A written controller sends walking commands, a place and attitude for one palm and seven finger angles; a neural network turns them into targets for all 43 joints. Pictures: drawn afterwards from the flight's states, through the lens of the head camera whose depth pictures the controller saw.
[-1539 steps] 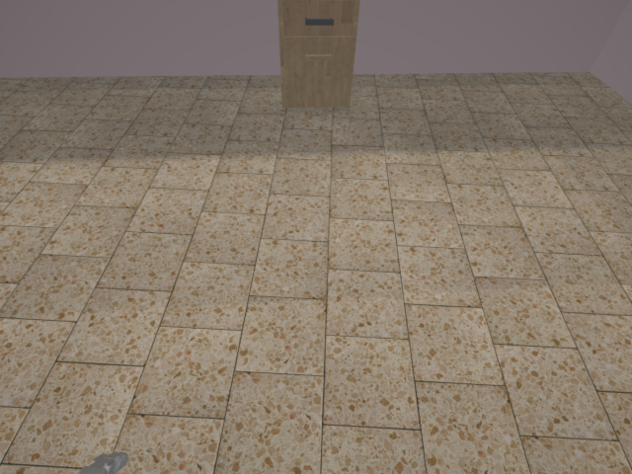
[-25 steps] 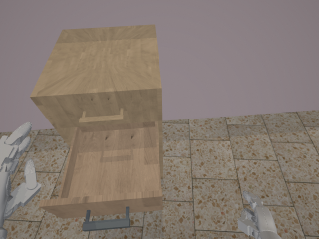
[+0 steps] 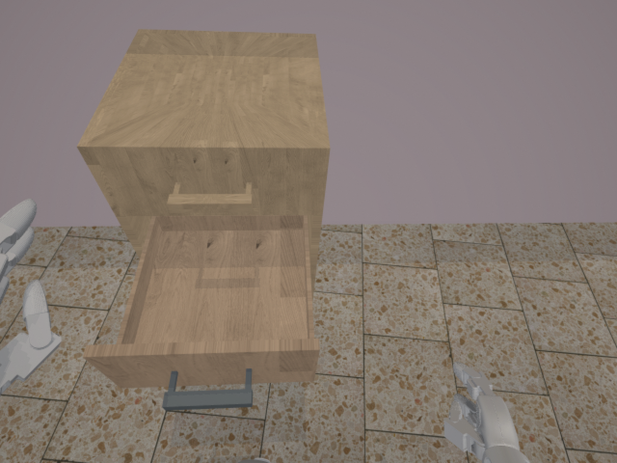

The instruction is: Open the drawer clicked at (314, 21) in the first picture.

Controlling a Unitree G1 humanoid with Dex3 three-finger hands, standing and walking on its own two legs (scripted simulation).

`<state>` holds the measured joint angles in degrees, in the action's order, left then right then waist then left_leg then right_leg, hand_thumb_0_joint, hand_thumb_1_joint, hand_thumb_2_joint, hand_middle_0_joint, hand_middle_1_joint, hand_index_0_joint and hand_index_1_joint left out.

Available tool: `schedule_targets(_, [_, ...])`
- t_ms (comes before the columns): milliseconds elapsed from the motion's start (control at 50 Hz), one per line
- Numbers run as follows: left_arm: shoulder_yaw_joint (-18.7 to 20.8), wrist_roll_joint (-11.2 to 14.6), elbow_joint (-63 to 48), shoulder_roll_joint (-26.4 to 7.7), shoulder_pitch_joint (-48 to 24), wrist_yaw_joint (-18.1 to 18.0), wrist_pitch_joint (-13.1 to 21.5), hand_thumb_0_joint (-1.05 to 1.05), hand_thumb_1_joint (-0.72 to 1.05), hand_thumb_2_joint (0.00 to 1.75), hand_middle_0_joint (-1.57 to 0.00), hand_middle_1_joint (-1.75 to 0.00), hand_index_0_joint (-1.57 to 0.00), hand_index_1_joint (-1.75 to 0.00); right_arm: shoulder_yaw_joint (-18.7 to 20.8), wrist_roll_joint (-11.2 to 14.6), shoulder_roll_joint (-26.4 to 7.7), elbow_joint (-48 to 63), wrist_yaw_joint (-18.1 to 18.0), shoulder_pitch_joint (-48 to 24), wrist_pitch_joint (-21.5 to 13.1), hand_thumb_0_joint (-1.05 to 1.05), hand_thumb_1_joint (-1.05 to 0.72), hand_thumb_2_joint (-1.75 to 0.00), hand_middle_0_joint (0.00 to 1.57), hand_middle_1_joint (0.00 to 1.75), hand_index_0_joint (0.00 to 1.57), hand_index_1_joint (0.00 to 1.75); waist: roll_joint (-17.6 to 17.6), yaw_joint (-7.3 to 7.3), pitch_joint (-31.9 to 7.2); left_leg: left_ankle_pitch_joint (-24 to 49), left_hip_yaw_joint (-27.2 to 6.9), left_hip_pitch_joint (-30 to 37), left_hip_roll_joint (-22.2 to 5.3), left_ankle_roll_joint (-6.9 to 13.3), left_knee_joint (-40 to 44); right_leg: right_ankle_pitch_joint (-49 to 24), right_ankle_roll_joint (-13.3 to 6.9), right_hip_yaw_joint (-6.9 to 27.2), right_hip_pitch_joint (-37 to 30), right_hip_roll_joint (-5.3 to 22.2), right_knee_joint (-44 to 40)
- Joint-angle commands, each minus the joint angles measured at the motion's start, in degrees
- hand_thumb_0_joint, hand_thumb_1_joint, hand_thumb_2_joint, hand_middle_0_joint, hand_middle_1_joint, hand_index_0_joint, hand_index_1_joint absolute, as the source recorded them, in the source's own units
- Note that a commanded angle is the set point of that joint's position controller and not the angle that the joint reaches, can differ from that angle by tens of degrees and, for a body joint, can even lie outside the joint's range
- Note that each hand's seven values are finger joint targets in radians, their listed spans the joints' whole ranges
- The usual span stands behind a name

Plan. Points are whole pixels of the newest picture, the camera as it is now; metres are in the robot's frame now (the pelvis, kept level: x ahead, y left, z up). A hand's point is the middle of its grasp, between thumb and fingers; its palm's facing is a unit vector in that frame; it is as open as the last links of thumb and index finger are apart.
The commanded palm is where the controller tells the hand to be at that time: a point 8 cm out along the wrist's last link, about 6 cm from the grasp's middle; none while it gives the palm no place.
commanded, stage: step back with the hand held close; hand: left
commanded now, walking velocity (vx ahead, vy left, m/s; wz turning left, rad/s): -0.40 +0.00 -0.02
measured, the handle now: (210, 387) +0.27 +0.19 -0.24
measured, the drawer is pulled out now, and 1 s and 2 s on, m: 0.30 0.30 0.30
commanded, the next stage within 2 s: stop stepping back and stand still in 0.92 s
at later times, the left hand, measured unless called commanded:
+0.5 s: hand (74, 350) +0.18 +0.21 +0.17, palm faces +0.29 -0.83 -0.48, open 7.4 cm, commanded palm +0.11 +0.27 +0.18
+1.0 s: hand out of the picture +0.11 +0.14 +0.18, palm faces +0.22 -0.81 -0.55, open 7.4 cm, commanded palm +0.02 +0.21 +0.18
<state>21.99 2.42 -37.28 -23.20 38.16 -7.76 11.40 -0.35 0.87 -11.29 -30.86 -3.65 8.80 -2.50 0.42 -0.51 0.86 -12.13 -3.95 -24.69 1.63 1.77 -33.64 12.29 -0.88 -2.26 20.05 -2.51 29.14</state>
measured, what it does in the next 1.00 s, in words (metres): walks backwards: left foot, then right foot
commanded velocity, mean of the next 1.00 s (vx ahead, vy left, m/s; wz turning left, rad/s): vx -0.40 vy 0.00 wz -0.01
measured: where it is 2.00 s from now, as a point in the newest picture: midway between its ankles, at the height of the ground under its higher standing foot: outside the picture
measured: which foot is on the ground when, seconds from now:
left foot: down 0.00-0.44, up 0.46-0.58, down 0.60-1.00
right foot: down 0.00-0.60, up 0.62-0.94, down 0.96-1.00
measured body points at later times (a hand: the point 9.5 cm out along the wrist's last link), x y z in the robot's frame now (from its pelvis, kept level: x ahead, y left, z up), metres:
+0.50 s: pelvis -0.02 -0.01 -0.01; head +0.01 +0.01 +0.44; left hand +0.16 +0.25 +0.20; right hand +0.16 -0.25 -0.08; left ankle +0.03 +0.09 -0.71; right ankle +0.03 -0.11 -0.73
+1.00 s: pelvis -0.12 -0.07 +0.00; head -0.06 -0.08 +0.44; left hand +0.09 +0.19 +0.21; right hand +0.08 -0.28 -0.10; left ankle -0.02 +0.10 -0.73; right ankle -0.17 -0.16 -0.73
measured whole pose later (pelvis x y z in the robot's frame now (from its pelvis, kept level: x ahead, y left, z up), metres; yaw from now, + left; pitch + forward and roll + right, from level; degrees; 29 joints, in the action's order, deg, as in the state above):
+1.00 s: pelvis -0.12 -0.07 +0.00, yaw -2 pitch +5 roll -2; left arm 23.7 3.8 -38.6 -25.5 34.7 -6.3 11.7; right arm -0.6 -1.1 -8.3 -34.9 -1.0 4.0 -5.3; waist 2.9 1.3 2.5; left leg -6.9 -2.9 -29.2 -6.5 -3.5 -31.0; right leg 20.5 -1.4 -1.1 15.9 -4.1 31.3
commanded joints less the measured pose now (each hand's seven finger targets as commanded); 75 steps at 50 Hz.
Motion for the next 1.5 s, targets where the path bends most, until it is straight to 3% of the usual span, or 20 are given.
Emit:
schedule_targets(0, [7.12,0.44,-12.98,-9.27,-1.44,-1.86,4.45,0.0,0.9,0.9,-0.2,-0.3,-0.2,-0.3,4.01,-0.19,-8.76,7.47,-0.79,-4.73,-3.69,0.0,-0.9,-0.9,0.2,0.3,0.2,0.3,2.35,1.36,-6.0,-12.6,-4.33,-4.08,-4.7,1.36,7.86,4.26,-0.54,7.83,-6.31,5.63,-7.49])
schedule_targets(100, [7.22,0.47,-12.0,-9.79,-1.88,-2.44,5.04,0.0,0.9,0.9,-0.2,-0.3,-0.2,-0.3,4.38,-0.08,-8.48,6.17,-0.89,-5.12,-3.43,0.0,-0.9,-0.9,0.2,0.3,0.2,0.3,3.25,1.59,-6.67,-6.61,-4.38,-1.66,-4.94,0.82,7.21,1.35,-0.52,6.9,-4.69,5.73,-7.69])
schedule_targets(200, [9.52,0.04,-12.01,-10.9,-0.5,-2.1,5.33,0.0,0.9,0.9,-0.2,-0.3,-0.2,-0.3,4.56,0.2,-8.33,6.83,-1.05,-6.63,-3.54,0.0,-0.9,-0.9,0.2,0.3,0.2,0.3,8.93,0.69,-10.41,-1.67,-8.59,-11.3,-10.7,3.53,14.79,-6.68,1.68,3.16,-17.85,0.99,5.5])
schedule_targets(320, [9.99,0.36,-13.08,-9.49,1.95,-1.43,5.33,0.0,0.9,0.9,-0.2,-0.3,-0.2,-0.3,4.68,-0.35,-8.13,6.96,-0.48,-6.01,-4.16,0.0,-0.9,-0.9,0.2,0.3,0.2,0.3,5.94,0.39,-12.54,-2.14,-8.38,-15.77,-12.23,4.6,11.68,-6.2,1.37,5.05,-20.52,1.95,9.16])
schedule_targets(380, [9.55,0.22,-12.72,-9.62,0.73,-1.25,5.64,0.0,0.9,0.9,-0.2,-0.3,-0.2,-0.3,5.0,0.06,-7.92,7.07,-0.08,-5.43,-3.88,0.0,-0.9,-0.9,0.2,0.3,0.2,0.3,-0.89,1.12,-10.68,-12.22,-4.06,-14.92,-5.92,2.02,2.96,-7.19,-1.12,12.65,-14.56,7.94,-0.43])
schedule_targets(420, [8.17,0.64,-11.15,-9.68,-0.1,-1.88,5.38,0.0,0.9,0.9,-0.2,-0.3,-0.2,-0.3,5.67,0.05,-7.1,5.06,0.21,-3.64,-2.96,0.0,-0.9,-0.9,0.2,0.3,0.2,0.3,-9.28,1.9,-10.43,-11.83,0.89,-3.37,0.61,-1.78,-12.31,0.71,-6.73,20.73,-0.72,18.55,-12.98])
schedule_targets(460, [7.25,0.5,-10.65,-9.09,-1.13,-2.72,5.02,0.0,0.9,0.9,-0.2,-0.3,-0.2,-0.3,5.72,-0.42,-6.5,4.36,0.02,-5.69,-2.34,0.0,-0.9,-0.9,0.2,0.3,0.2,0.3,-10.3,1.62,-9.82,-14.36,0.0,0.48,0.37,-2.25,-25.35,2.33,-9.88,19.54,5.49,22.58,-16.04])
schedule_targets(540, [6.97,0.24,-9.55,-8.49,0.84,-2.88,4.08,0.0,0.9,0.9,-0.2,-0.3,-0.2,-0.3,3.14,-0.43,-4.77,4.05,-1.17,-5.76,-0.48,0.0,-0.9,-0.9,0.2,0.3,0.2,0.3,-1.26,2.72,-6.47,-1.68,0.97,3.84,-2.01,-1.62,10.32,-12.24,-2.57,4.61,-0.78,10.23,-2.87])
schedule_targets(580, [6.52,-0.36,-14.43,-9.51,-2.35,-2.61,4.65,0.0,0.9,0.9,-0.2,-0.3,-0.2,-0.3,4.18,-0.64,-6.42,4.81,-1.17,-5.84,-1.43,0.0,-0.9,-0.9,0.2,0.3,0.2,0.3,15.44,2.29,-8.91,30.03,-13.7,4.05,-17.01,3.09,14.88,2.97,1.19,1.63,-0.14,2.25,15.66])
schedule_targets(600, [6.24,-0.82,-15.09,-10.04,-2.84,-2.67,4.66,0.0,0.9,0.9,-0.2,-0.3,-0.2,-0.3,4.67,-0.81,-5.44,4.39,-0.87,-4.49,-2.93,0.0,-0.9,-0.9,0.2,0.3,0.2,0.3,15.42,2.44,-10.84,38.55,-12.59,9.57,-20.76,5.27,11.78,13.84,0.84,4.37,5.88,2.16,23.6])
schedule_targets(740, [5.07,0.81,-21.14,-7.48,-0.6,-2.41,4.12,0.0,0.9,0.9,-0.2,-0.3,-0.2,-0.3,4.8,-1.63,-6.64,1.88,1.13,-1.8,-7.58,0.0,-0.9,-0.9,0.2,0.3,0.2,0.3,9.69,1.08,-14.39,43.14,-6.35,20.31,-16.98,5.76,8.14,14.35,2.05,2.24,10.02,1.09,22.12])
schedule_targets(900, [9.15,1.59,-11.24,-9.25,1.65,-0.36,2.81,0.0,0.9,0.9,-0.2,-0.3,-0.2,-0.3,4.29,-2.15,-7.47,2.33,1.27,-6.28,-5.56,0.0,-0.9,-0.9,0.2,0.3,0.2,0.3,12.32,0.66,-11.07,19.34,-6.49,10.47,-15.91,4.68,10.17,7.4,1.75,1.98,-2.52,0.75,1.19])
schedule_targets(960, [10.35,1.89,-12.76,-10.71,2.52,1.15,4.33,0.0,0.9,0.9,-0.2,-0.3,-0.2,-0.3,4.05,-0.81,-6.83,4.73,2.04,-8.06,-4.22,0.0,-0.9,-0.9,0.2,0.3,0.2,0.3,4.11,-0.55,-12.69,9.78,-1.43,7.36,-10.95,1.16,1.25,-9.56,2.13,0.96,-10.13,2.97,-11.76])
schedule_targets(980, [11.0,1.33,-13.58,-12.34,2.39,1.37,5.07,0.0,0.9,0.9,-0.2,-0.3,-0.2,-0.3,4.2,-0.42,-6.2,5.32,2.22,-7.49,-3.44,0.0,-0.9,-0.9,0.2,0.3,0.2,0.3,-4.26,-0.26,-13.38,1.8,4.2,6.22,-5.93,-1.13,-6.39,-18.03,1.07,3.34,-9.93,7.51,-13.9])
schedule_targets(1000, [10.29,1.61,-13.62,-12.92,2.03,1.36,5.17,0.0,0.9,0.9,-0.2,-0.3,-0.2,-0.3,5.75,1.48,-6.47,6.57,2.29,-6.95,-3.45,0.0,-0.9,-0.9,0.2,0.3,0.2,0.3,-22.1,-0.55,-14.73,-15.68,6.7,-0.93,2.22,-3.42,-21.96,-29.92,-1.11,12.16,-9.37,16.03,-14.38])
schedule_targets(1020, [10.25,1.55,-9.26,-11.78,7.22,0.59,4.41,0.0,0.9,0.9,-0.2,-0.3,-0.2,-0.3,6.37,2.34,-7.09,6.74,1.87,-6.82,-3.4,0.0,-0.9,-0.9,0.2,0.3,0.2,0.3,-18.46,0.66,-12.35,-17.22,1.39,-4.41,2.83,-2.9,-33.3,-32.3,-3.13,16.26,-6.4,21.28,-12.41])
schedule_targets(1100, [8.79,0.59,-5.4,-8.45,6.37,-1.94,3.02,0.0,0.9,0.9,-0.2,-0.3,-0.2,-0.3,3.01,0.72,-3.37,6.43,-0.25,-8.03,-0.39,0.0,-0.9,-0.9,0.2,0.3,0.2,0.3,-4.02,3.04,-9.29,-12.46,2.32,-8.14,-1.13,-3.42,-29.64,-33.58,-5.56,9.5,-10.71,18.19,-7.36])
schedule_targets(1300, [6.54,-0.99,-11.34,-9.25,3.68,-3.94,4.55,0.0,0.9,0.9,-0.2,-0.3,-0.2,-0.3,4.16,0.25,-7.1,7.23,0.06,-3.76,-1.86,0.0,-0.9,-0.9,0.2,0.3,0.2,0.3,-6.91,0.92,-12.11,-14.14,5.54,1.91,-1.01,0.99,0.74,-33.76,1.56,16.07,-26.09,21.66,-8.87])
schedule_targets(1400, [7.17,-0.61,-12.48,-9.63,7.18,-3.0,5.3,0.0,0.9,0.9,-0.2,-0.3,-0.2,-0.3,4.42,0.59,-6.53,7.2,1.54,-0.29,-2.59,0.0,-0.9,-0.9,0.2,0.3,0.2,0.3,-1.49,2.42,-11.96,-3.52,7.79,14.02,-2.24,2.21,15.08,-2.42,0.34,10.24,-15.26,15.75,-7.73])
schedule_targets(1480, [6.35,0.64,-10.07,-7.67,3.31,-2.39,4.81,0.0,0.9,0.9,-0.2,-0.3,-0.2,-0.3,5.08,1.32,-7.73,6.82,1.15,-0.05,-5.44,0.0,-0.9,-0.9,0.2,0.3,0.2,0.3,10.32,2.07,-3.34,-4.17,-2.84,16.24,-15.45,7.93,20.79,13.46,3.2,-0.71,2.58,2.29,14.12])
